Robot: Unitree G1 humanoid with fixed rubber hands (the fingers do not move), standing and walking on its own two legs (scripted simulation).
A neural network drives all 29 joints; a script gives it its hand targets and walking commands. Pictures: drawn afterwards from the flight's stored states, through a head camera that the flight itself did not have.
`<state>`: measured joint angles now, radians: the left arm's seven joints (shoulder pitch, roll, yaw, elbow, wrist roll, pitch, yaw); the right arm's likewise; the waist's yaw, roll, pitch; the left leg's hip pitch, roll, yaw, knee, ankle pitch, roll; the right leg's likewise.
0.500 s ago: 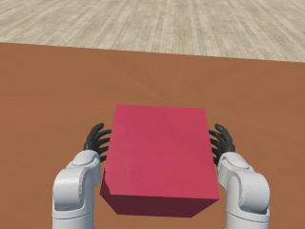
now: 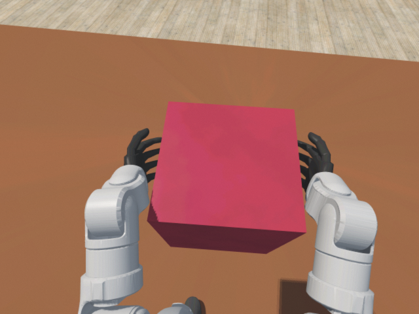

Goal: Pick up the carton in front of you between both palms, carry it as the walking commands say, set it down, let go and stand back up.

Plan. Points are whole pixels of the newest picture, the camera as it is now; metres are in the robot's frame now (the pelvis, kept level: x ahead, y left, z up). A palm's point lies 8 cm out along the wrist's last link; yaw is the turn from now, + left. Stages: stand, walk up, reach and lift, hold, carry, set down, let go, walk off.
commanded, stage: carry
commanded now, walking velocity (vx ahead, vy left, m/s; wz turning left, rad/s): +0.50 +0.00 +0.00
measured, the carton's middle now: (223, 187) +0.36 +0.01 +0.04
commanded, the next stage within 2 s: none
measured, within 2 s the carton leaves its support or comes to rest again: neither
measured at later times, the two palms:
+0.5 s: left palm (180, 72) +0.68 +0.14 +0.07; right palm (298, 76) +0.68 -0.16 +0.07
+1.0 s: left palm (186, 24) +0.98 +0.17 +0.04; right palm (274, 26) +0.99 -0.13 +0.04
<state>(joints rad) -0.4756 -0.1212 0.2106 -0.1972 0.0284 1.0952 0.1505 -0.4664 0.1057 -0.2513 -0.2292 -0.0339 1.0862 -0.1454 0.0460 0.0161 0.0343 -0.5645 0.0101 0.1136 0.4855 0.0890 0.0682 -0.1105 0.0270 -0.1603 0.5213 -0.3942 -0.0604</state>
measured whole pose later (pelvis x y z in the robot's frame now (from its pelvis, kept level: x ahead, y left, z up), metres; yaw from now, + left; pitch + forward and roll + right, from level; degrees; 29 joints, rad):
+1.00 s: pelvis +0.66 +0.00 -0.08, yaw +0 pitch +5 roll -1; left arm -0.45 -0.09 0.17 -0.15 0.01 1.09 0.14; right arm -0.41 0.11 -0.23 -0.22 -0.06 1.08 -0.14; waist 0.07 0.01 -0.05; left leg -0.52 -0.03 0.12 0.43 0.13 0.09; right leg -0.10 0.08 -0.08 0.62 -0.46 -0.09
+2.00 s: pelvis +1.27 +0.00 -0.14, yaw +0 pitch +5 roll -1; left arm -0.45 -0.09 0.16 -0.13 0.01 1.08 0.15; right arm -0.40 0.11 -0.23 -0.21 -0.06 1.08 -0.14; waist 0.08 0.01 -0.06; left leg -0.56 -0.01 0.09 0.49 0.09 0.08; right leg -0.11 0.07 -0.07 0.57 -0.44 -0.08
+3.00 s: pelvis +1.86 +0.00 -0.19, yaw +0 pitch +5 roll +0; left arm -0.41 -0.10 0.16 -0.11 0.01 1.03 0.14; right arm -0.36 0.12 -0.23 -0.20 -0.06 1.04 -0.14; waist 0.08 0.01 -0.03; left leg -0.66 0.02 0.05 0.65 0.01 0.05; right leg -0.16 0.07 -0.08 0.51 -0.35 -0.09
